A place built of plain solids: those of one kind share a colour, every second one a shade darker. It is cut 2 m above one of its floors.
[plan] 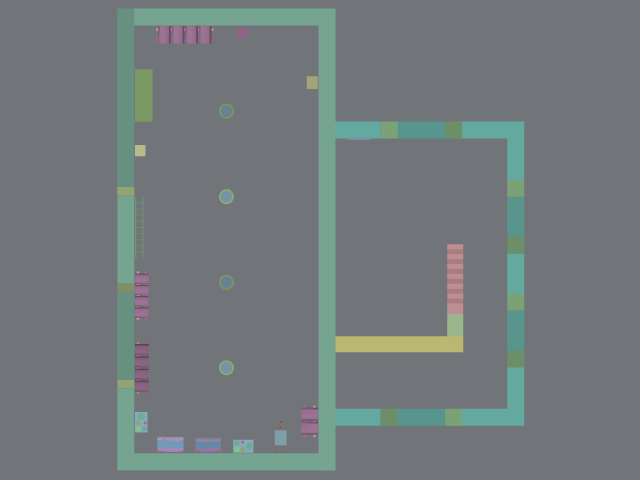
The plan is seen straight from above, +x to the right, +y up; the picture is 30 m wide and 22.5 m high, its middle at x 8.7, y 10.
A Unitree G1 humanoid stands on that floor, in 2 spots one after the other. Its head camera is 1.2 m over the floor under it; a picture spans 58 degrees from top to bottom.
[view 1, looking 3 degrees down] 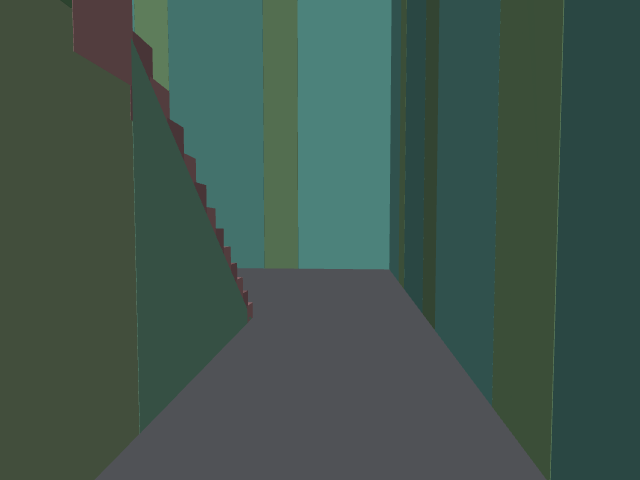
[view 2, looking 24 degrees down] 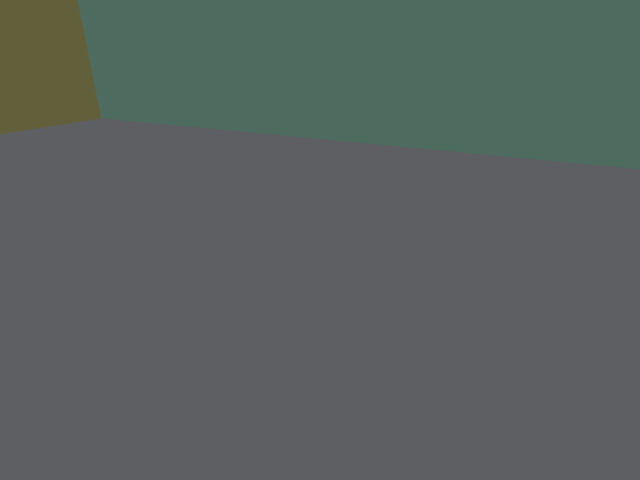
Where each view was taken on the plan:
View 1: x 16.58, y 4.73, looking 94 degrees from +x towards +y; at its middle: wall_vestibule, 10.06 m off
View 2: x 15.05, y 12.73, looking -154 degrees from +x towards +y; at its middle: ground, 2.95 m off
